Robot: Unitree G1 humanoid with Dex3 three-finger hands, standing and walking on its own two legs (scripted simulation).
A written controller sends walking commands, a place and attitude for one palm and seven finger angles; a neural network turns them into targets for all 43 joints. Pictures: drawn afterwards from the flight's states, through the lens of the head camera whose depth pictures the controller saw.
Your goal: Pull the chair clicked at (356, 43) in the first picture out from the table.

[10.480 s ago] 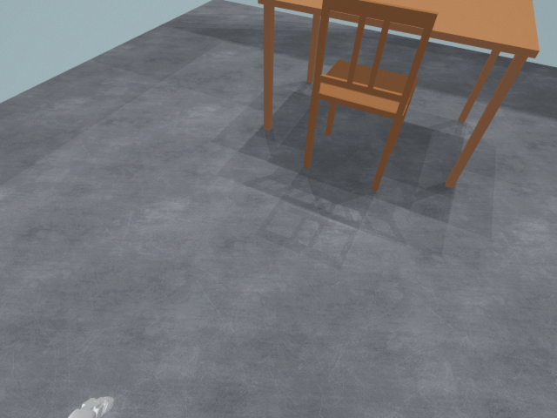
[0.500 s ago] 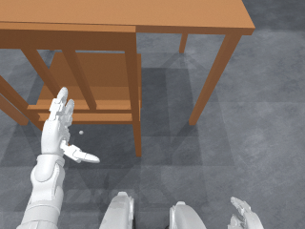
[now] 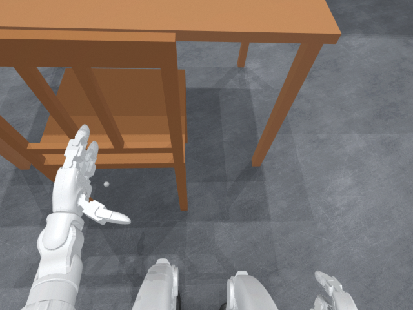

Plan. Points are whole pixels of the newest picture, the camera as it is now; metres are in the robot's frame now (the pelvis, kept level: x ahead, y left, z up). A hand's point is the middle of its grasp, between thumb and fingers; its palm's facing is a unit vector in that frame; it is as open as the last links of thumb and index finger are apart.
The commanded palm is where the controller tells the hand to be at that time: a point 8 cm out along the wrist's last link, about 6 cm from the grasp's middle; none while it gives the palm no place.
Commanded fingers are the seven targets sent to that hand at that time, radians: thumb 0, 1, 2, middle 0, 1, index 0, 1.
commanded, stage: aim the fingers beside a spindle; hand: left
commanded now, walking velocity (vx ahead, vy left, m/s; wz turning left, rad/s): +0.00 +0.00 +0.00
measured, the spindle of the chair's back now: (58, 112) +0.50 +0.33 +0.02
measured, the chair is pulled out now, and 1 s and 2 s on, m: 0.00 0.00 0.00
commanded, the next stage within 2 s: push the fingers through the gap in 1.96 s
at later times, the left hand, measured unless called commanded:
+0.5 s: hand (98, 175) +0.35 +0.21 +0.03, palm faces +0.08 -1.00 -0.04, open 17.0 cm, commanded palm +0.33 +0.27 +0.03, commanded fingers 0.00 -0.50 0.30 -0.06 -0.08 -0.06 -0.08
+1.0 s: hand (92, 174) +0.35 +0.22 +0.03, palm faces +0.07 -1.00 -0.04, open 17.0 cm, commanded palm +0.32 +0.26 +0.02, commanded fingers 0.00 -0.50 0.30 -0.06 -0.08 -0.06 -0.08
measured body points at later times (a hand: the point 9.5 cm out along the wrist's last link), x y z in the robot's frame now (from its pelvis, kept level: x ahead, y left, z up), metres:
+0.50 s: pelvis +0.00 +0.01 +0.00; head +0.11 +0.04 +0.43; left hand +0.34 +0.27 +0.03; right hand +0.14 -0.24 -0.10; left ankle +0.05 +0.11 -0.62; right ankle +0.00 -0.10 -0.62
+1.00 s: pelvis +0.00 +0.01 +0.00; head +0.10 +0.03 +0.44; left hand +0.34 +0.27 +0.04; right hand +0.13 -0.24 -0.10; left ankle +0.05 +0.11 -0.62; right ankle +0.00 -0.10 -0.62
